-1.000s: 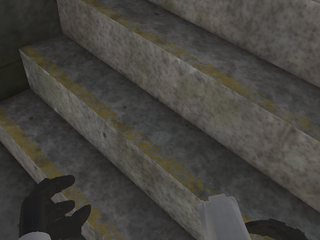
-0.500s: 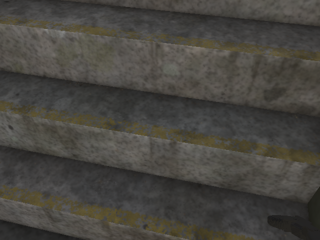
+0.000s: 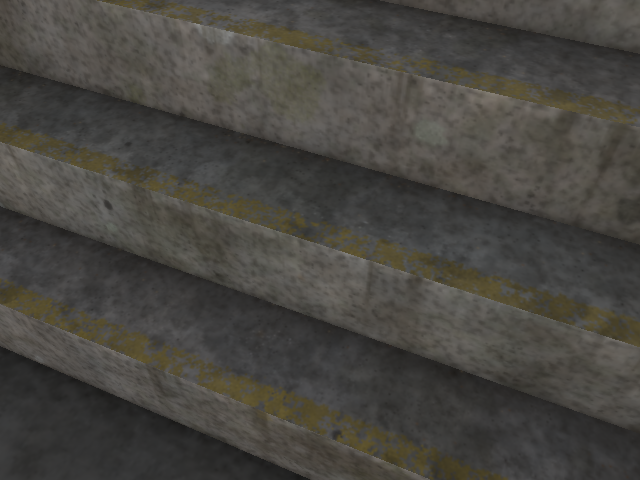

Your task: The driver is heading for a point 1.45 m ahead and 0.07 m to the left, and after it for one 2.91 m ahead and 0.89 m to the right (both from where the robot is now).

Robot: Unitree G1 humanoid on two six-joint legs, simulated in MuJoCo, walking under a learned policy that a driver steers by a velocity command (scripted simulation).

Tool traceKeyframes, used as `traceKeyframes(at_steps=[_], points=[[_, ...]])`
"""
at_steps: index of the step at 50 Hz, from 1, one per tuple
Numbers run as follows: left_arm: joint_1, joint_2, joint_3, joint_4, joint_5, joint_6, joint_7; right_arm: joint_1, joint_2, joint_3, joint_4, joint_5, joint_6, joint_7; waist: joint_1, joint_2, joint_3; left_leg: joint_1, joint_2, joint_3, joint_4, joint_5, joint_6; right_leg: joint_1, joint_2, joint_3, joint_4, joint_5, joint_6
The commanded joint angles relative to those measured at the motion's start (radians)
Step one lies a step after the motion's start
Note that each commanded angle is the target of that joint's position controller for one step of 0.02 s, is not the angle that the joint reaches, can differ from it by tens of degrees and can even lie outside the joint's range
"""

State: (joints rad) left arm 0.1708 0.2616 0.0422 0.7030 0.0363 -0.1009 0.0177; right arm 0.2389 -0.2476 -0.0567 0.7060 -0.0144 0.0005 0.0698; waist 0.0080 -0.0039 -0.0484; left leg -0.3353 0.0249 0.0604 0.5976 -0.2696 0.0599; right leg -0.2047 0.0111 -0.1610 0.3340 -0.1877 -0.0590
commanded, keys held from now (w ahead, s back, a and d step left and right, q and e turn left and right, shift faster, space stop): w+q+shift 0.18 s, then w+shift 0.12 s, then w+e+shift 0.58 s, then w+shift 0.12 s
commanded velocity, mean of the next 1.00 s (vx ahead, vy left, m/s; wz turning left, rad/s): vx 1.00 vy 0.00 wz -0.08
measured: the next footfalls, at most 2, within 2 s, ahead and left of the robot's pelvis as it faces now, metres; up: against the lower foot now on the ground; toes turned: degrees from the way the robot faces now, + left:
left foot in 0.06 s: +0.03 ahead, +0.11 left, +0.00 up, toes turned +8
right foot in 0.44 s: +0.31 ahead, -0.02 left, +0.00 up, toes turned +15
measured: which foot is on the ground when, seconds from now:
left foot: up 0.00-0.04, down 0.06-0.46, up 0.48-0.80, down 0.82-1.00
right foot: down 0.00-0.08, up 0.10-0.42, down 0.44-0.84, up 0.86-1.00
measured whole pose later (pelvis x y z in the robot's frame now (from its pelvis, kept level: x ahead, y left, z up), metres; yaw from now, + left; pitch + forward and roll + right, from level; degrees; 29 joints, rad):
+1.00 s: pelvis +0.36 +0.03 -0.01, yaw -10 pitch +4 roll +3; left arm 0.03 0.23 0.03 0.50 0.07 0.00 0.04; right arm 0.20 -0.28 -0.03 0.68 -0.07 -0.09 -0.06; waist 0.00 -0.04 -0.04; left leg -0.30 0.00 0.15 0.42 -0.19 0.02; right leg -0.80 0.08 0.10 1.99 -0.42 -0.06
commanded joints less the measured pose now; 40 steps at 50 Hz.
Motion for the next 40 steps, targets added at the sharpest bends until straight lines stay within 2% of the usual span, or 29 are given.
traceKeyframes(at_steps=[1, 3, 4, 5, 6, 7, 9, 12, 15, 17, 18, 19, 20, 21, 22, 23, 24, 25, 26, 27, 28, 29, 31, 32, 34, 36, 38, 39, 40], points=[[-0.068, 0.162, 0.049, -0.058, -0.019, -0.015, 0.008, -0.07, -0.062, -0.001, -0.082, -0.016, -0.011, 0.006, -0.006, -0.062, 0.024, 0.015, -0.005, 0.049, -0.081, -0.006, 0.029, -0.031, -0.283, 0.198, -0.129, -0.317, -0.062], [-0.104, 0.124, 0.037, -0.063, -0.011, -0.011, 0.016, 0.059, -0.09, -0.009, -0.019, -0.025, -0.018, 0.006, -0.067, 0.042, 0.01, 0.184, -0.021, 0.015, -0.158, -0.04, 0.061, -0.139, -0.208, 0.09, 0.075, -0.276, -0.03], [-0.159, 0.074, 0.02, -0.09, -0.003, -0.012, 0.018, 0.183, -0.148, -0.027, 0.025, -0.04, -0.028, 0.001, -0.114, 0.182, -0.006, 0.313, 0.074, -0.169, -0.193, -0.123, 0.103, -0.286, -0.128, 0.001, 0.352, -0.183, 0.005], [-0.264, 0.047, 0.004, -0.167, -0.031, -0.019, 0.007, 0.226, -0.268, -0.068, 0.013, -0.023, -0.035, -0.008, -0.157, 0.371, 0.071, 0.425, 0.218, -0.6, -0.373, -0.32, 0.209, -0.629, 0.013, -0.006, 0.509, -0.203, 0.073], [-0.276, 0.096, 0.01, -0.166, 0.004, -0.026, -0.008, 0.171, -0.25, -0.066, -0.025, -0.027, -0.033, -0.023, -0.147, 0.206, 0.093, 0.47, 0.265, -0.703, -0.41, -0.273, 0.226, -0.746, 0.0, 0.162, 0.629, -0.191, 0.075], [-0.221, 0.112, 0.016, -0.146, 0.006, -0.03, -0.025, 0.114, -0.236, -0.064, -0.043, -0.029, -0.024, -0.034, -0.107, 0.106, 0.061, 0.484, 0.236, -0.629, -0.362, -0.14, 0.216, -0.75, -0.034, 0.211, 0.691, -0.118, 0.075], [-0.157, 0.12, 0.015, -0.142, 0.012, -0.024, -0.034, 0.073, -0.227, -0.06, -0.058, -0.013, -0.028, -0.044, -0.054, 0.028, 0.016, 0.417, 0.187, -0.534, -0.341, -0.032, 0.195, -0.685, -0.066, 0.217, 0.716, -0.09, 0.086], [-0.136, 0.095, -0.003, -0.142, 0.014, 0.014, -0.03, 0.063, -0.16, -0.033, -0.057, -0.003, -0.053, -0.036, -0.036, 0.067, 0.035, 0.288, 0.111, -0.426, -0.385, 0.058, 0.171, -0.559, -0.07, 0.18, 0.617, -0.025, 0.098], [-0.184, 0.081, -0.023, -0.154, -0.002, 0.016, -0.037, 0.067, -0.186, -0.038, -0.048, -0.008, -0.071, -0.036, -0.054, 0.1, 0.079, 0.203, 0.061, -0.355, -0.405, 0.146, 0.154, -0.388, -0.053, 0.157, 0.357, 0.065, 0.09], [-0.172, 0.101, -0.022, -0.138, -0.011, 0.012, -0.039, 0.059, -0.217, -0.046, -0.046, -0.004, -0.083, -0.031, -0.059, 0.12, 0.064, 0.227, 0.079, -0.324, -0.392, 0.248, 0.137, -0.292, -0.042, 0.14, 0.253, 0.115, 0.058], [-0.132, 0.092, -0.022, -0.128, -0.018, 0.009, -0.035, 0.033, -0.211, -0.04, -0.045, 0.002, -0.089, -0.031, -0.04, 0.135, 0.025, 0.221, 0.106, -0.303, -0.38, 0.381, 0.136, -0.19, -0.035, 0.119, 0.276, 0.156, 0.034], [-0.087, 0.116, -0.014, -0.111, -0.026, 0.006, -0.029, 0.016, -0.208, -0.036, -0.044, 0.0, -0.095, -0.028, -0.016, 0.122, 0.01, 0.234, 0.104, -0.274, -0.33, 0.55, 0.122, -0.13, -0.021, 0.113, 0.261, 0.129, 0.01], [0.01, 0.133, -0.001, -0.084, -0.025, 0.016, -0.021, -0.001, -0.184, -0.031, -0.032, -0.016, -0.097, -0.029, 0.029, 0.126, -0.053, 0.245, 0.078, -0.21, -0.211, 0.765, 0.111, -0.024, 0.029, 0.064, 0.296, 0.052, -0.009], [0.156, 0.153, 0.016, -0.038, -0.012, 0.018, -0.009, -0.016, -0.172, -0.024, -0.039, -0.02, -0.092, -0.039, 0.093, 0.086, -0.086, 0.218, 0.045, -0.151, -0.031, 0.898, 0.098, 0.093, 0.075, 0.038, 0.272, -0.02, -0.027], [0.389, 0.177, 0.033, 0.025, -0.003, 0.02, -0.004, -0.094, -0.178, -0.024, -0.058, -0.027, -0.088, -0.052, 0.213, 0.021, -0.082, 0.053, 0.015, -0.123, 0.271, 0.844, 0.074, 0.266, 0.047, 0.121, 0.216, -0.06, -0.057], [0.452, 0.258, 0.045, 0.022, 0.013, 0.015, 0.002, -0.131, -0.079, 0.005, -0.114, -0.018, -0.091, -0.062, 0.203, -0.266, -0.051, -0.221, -0.108, -0.056, 0.681, 0.284, 0.012, 0.332, -0.148, 0.521, 0.053, -0.182, -0.137], [0.272, 0.253, 0.045, -0.009, -0.011, 0.024, -0.015, 0.024, -0.04, 0.028, -0.134, -0.042, -0.092, -0.05, 0.013, -0.438, -0.064, -0.444, -0.167, -0.147, 0.723, -0.173, 0.003, 0.334, -0.253, 0.991, -0.149, -0.419, -0.225], [0.118, 0.173, 0.036, -0.07, -0.015, 0.024, -0.027, -0.01, -0.116, 0.027, -0.112, -0.068, -0.086, -0.047, -0.005, -0.203, 0.022, -0.443, -0.069, -0.18, 0.733, -0.082, -0.003, 0.198, -0.284, 0.932, -0.161, -0.517, -0.264], [0.095, 0.135, 0.03, -0.079, -0.024, 0.021, -0.028, -0.067, -0.147, 0.022, -0.12, -0.07, -0.085, -0.047, -0.003, -0.075, 0.041, -0.381, -0.031, -0.164, 0.678, -0.01, -0.033, 0.087, -0.259, 0.833, -0.165, -0.431, -0.269], [0.095, 0.111, 0.017, -0.076, -0.03, 0.01, -0.017, -0.108, -0.13, 0.031, -0.14, -0.071, -0.082, -0.055, -0.018, -0.021, 0.072, -0.303, -0.01, -0.148, 0.61, 0.016, -0.06, -0.014, -0.231, 0.757, -0.202, -0.251, -0.251], [0.095, 0.106, 0.012, -0.059, -0.036, -0.001, -0.007, -0.101, -0.109, 0.043, -0.146, -0.075, -0.075, -0.056, -0.041, 0.001, 0.063, -0.215, 0.0, -0.125, 0.535, 0.043, -0.083, -0.078, -0.182, 0.65, -0.196, -0.021, -0.224], [0.073, 0.125, 0.013, -0.051, -0.036, -0.006, 0.0, -0.069, -0.087, 0.056, -0.138, -0.079, -0.067, -0.051, -0.065, -0.017, 0.042, -0.12, -0.004, -0.096, 0.462, 0.061, -0.093, -0.129, -0.128, 0.546, -0.172, 0.182, -0.203], [0.027, 0.145, 0.021, -0.056, -0.034, -0.003, -0.009, -0.099, -0.051, 0.078, -0.157, -0.059, -0.06, -0.056, -0.07, -0.021, 0.03, -0.015, -0.036, -0.049, 0.252, 0.053, -0.099, -0.161, -0.051, 0.424, -0.117, 0.459, -0.172], [0.016, 0.149, 0.022, -0.062, -0.029, 0.0, -0.014, -0.134, -0.03, 0.088, -0.171, -0.045, -0.057, -0.063, -0.052, -0.05, 0.03, -0.007, -0.054, -0.024, 0.191, 0.04, -0.099, -0.142, -0.059, 0.436, -0.105, 0.598, -0.169], [0.041, 0.143, 0.029, -0.064, -0.029, 0.003, -0.022, -0.16, -0.04, 0.084, -0.176, -0.016, -0.05, -0.084, -0.016, -0.08, 0.003, -0.027, -0.068, -0.032, 0.066, 0.121, -0.101, -0.041, -0.067, 0.462, -0.05, 0.692, -0.142], [0.057, 0.13, 0.035, -0.052, -0.029, 0.007, -0.024, -0.119, -0.036, 0.082, -0.177, -0.006, -0.044, -0.109, -0.016, -0.126, -0.07, 0.048, -0.08, -0.036, 0.051, 0.19, -0.094, -0.021, -0.082, 0.497, 0.007, 0.725, -0.143], [0.034, 0.117, 0.032, -0.065, -0.025, 0.008, -0.019, -0.118, -0.053, 0.075, -0.201, 0.007, -0.049, -0.139, -0.044, -0.104, -0.114, 0.013, -0.076, -0.017, -0.022, 0.134, -0.072, 0.11, -0.09, 0.542, 0.142, 1.058, -0.133], [0.014, 0.12, 0.036, -0.073, -0.035, 0.008, -0.02, -0.079, -0.051, 0.071, -0.195, 0.006, -0.057, -0.144, -0.069, -0.075, -0.143, 0.055, -0.07, -0.018, -0.111, 0.172, -0.064, 0.143, -0.073, 0.541, 0.218, 1.11, -0.126], [-0.043, 0.113, 0.039, -0.092, -0.053, 0.009, -0.026, 0.004, -0.053, 0.061, -0.168, -0.002, -0.069, -0.148, -0.126, -0.02, -0.179, 0.189, -0.045, -0.036, -0.206, 0.262, -0.049, 0.099, -0.038, 0.532, 0.33, 1.035, -0.115]])
Velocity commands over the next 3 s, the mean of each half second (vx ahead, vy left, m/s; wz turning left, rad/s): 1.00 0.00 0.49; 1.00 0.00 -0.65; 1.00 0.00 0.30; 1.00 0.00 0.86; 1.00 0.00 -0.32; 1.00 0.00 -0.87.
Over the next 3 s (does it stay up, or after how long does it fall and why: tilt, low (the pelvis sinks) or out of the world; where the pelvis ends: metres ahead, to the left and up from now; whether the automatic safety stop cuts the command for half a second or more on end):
stays up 0.79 0.15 0.35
